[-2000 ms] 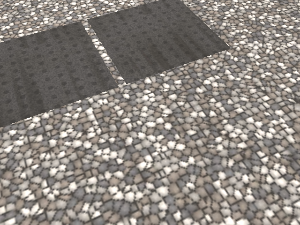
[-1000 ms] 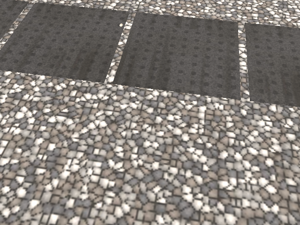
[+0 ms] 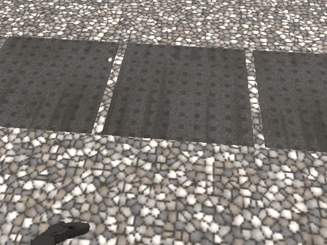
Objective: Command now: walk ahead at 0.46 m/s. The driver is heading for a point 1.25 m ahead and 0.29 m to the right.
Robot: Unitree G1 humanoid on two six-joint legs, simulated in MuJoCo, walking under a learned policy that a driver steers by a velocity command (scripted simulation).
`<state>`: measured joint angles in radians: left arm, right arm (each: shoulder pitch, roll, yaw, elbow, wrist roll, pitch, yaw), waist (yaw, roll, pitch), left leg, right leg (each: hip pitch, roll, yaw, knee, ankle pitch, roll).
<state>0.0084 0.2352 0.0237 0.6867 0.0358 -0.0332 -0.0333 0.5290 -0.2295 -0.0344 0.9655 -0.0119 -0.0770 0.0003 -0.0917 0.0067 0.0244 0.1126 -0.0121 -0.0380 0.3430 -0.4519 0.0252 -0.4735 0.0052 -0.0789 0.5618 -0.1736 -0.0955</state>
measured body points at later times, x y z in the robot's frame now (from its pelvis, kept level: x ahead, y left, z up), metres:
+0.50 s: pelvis +0.28 -0.01 +0.00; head +0.32 -0.01 +0.45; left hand +0.21 +0.23 -0.13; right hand +0.50 -0.22 -0.09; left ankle +0.44 +0.07 -0.71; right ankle +0.11 -0.09 -0.72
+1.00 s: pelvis +0.44 -0.01 +0.02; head +0.44 -0.02 +0.46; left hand +0.50 +0.22 -0.13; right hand +0.46 -0.25 -0.14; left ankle +0.43 +0.07 -0.72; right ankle +0.47 -0.12 -0.72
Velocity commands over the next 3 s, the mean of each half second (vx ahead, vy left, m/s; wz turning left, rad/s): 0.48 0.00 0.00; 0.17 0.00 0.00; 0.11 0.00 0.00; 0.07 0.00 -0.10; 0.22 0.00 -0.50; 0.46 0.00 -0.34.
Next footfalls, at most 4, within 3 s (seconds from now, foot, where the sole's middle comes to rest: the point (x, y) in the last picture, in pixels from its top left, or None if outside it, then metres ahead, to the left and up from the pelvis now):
0.52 left None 0.47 0.07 -0.76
0.96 right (192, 232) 0.51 -0.12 -0.76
1.80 right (188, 210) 0.60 -0.12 -0.76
2.72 left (162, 146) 0.93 -0.04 -0.76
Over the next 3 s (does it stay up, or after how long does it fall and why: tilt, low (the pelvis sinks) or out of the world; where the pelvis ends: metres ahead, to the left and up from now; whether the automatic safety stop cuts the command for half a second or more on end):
stays up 0.90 -0.11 0.03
